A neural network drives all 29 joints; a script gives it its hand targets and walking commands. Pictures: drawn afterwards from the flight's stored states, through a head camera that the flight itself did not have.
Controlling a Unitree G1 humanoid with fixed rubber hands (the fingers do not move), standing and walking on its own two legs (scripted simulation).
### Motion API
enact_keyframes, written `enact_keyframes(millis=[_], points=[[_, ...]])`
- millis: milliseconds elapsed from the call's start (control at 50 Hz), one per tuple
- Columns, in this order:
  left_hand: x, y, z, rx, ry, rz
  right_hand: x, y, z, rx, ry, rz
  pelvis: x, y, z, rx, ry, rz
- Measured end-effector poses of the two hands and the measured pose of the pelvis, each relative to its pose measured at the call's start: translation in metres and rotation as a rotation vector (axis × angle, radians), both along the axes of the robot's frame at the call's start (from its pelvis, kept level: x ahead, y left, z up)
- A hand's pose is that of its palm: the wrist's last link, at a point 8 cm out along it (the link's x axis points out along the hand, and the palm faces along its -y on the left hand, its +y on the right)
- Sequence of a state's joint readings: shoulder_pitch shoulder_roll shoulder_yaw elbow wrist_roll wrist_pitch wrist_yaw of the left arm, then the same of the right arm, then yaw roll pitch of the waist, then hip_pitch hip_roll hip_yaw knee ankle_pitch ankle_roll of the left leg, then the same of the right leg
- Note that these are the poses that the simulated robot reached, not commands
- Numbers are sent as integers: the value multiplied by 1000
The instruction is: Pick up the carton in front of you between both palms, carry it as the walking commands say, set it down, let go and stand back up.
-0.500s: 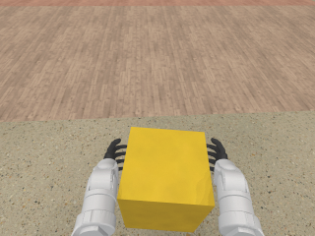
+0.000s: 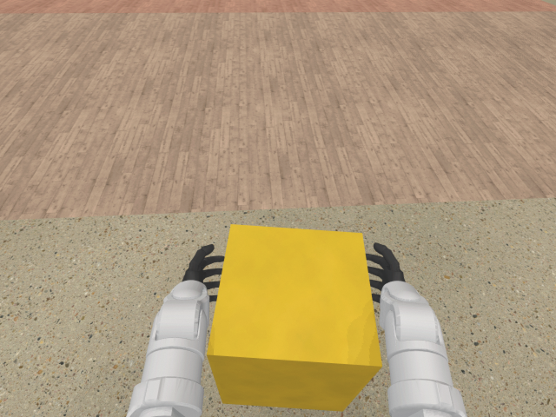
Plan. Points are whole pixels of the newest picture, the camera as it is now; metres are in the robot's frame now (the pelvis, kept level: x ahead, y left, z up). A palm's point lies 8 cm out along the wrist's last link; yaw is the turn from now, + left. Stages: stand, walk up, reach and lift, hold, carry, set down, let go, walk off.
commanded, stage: reach and lift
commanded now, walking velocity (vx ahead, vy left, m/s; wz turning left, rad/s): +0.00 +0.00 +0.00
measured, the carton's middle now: (289, 322) +0.28 +0.00 -0.05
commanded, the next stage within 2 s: hold in 0.26 s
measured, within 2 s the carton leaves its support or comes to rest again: neither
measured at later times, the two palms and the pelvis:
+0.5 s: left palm (192, 287) +0.28 +0.15 +0.05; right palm (398, 286) +0.29 -0.15 +0.06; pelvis +0.00 +0.00 +0.00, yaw +0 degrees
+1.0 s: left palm (207, 264) +0.31 +0.13 +0.07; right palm (408, 266) +0.32 -0.17 +0.07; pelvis +0.02 -0.02 -0.01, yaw +1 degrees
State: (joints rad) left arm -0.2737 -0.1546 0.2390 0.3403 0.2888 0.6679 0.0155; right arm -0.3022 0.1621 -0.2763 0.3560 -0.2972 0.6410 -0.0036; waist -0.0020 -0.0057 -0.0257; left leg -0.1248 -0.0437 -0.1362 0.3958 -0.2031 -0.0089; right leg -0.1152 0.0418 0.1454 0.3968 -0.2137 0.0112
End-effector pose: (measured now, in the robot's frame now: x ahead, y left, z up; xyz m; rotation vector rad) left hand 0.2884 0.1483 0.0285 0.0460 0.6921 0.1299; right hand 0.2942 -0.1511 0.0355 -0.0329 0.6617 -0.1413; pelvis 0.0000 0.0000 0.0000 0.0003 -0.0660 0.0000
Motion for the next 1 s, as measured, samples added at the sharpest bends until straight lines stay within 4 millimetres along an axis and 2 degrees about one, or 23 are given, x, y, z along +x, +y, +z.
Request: enact_keyframes(millis=[280, 440, 780, 900, 1000], points=[[-3, -1, 6, 7, 1, 0, -1, -1, 7, -4, -6, 7, 3, -1, 1, 0, -17, 1], [-6, -2, 22, 3, -29, 2, -5, -1, 23, 0, -38, 3, 1, -2, 2, 1, -41, 2], [-8, -1, 22, -5, -17, 6, -8, -1, 23, 9, -29, -9, -10, 0, -1, 1, -31, -6], [4, -8, 28, 0, -53, 6, 3, -8, 26, 25, -65, -14, 0, -8, -7, 3, 52, -24], [22, -21, 39, -16, -55, 26, 21, -21, 34, 43, -66, -17, 23, -19, -8, 0, 96, 13]])
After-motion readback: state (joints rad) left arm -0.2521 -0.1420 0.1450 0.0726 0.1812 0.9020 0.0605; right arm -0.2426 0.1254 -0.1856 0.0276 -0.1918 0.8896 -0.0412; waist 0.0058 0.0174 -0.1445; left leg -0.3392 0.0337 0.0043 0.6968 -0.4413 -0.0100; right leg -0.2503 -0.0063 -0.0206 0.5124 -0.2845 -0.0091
